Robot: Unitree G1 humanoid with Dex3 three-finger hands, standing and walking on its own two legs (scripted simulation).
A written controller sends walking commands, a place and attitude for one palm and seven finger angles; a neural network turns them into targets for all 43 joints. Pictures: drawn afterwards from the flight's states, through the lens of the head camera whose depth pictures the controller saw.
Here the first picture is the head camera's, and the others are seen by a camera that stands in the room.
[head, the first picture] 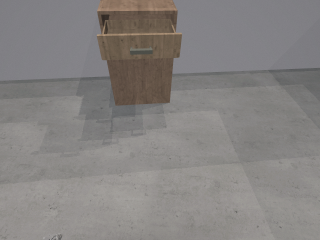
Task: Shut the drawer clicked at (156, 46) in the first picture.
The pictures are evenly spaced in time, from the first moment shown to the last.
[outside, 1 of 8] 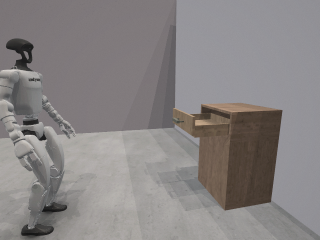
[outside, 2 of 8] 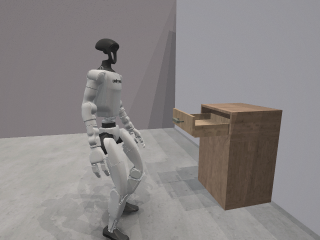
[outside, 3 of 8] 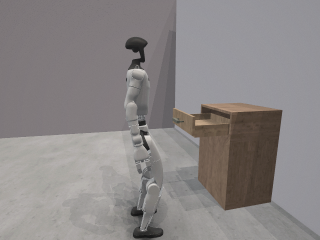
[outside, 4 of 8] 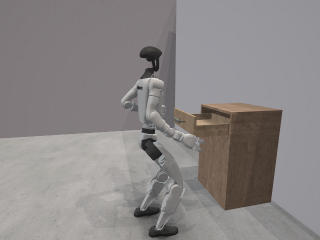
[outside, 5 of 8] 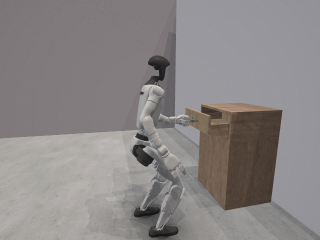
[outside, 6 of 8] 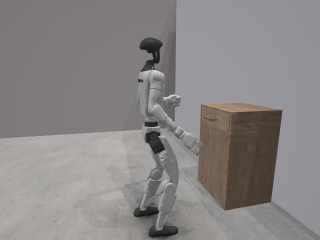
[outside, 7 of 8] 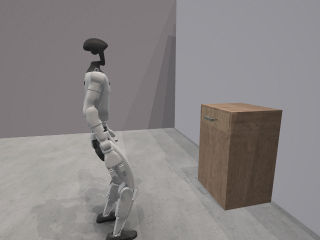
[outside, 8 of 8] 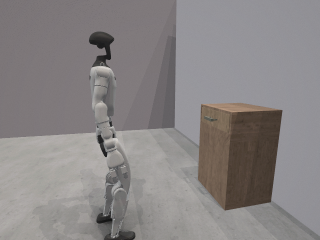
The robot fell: no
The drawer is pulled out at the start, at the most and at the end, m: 0.30 0.30 0.00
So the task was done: yes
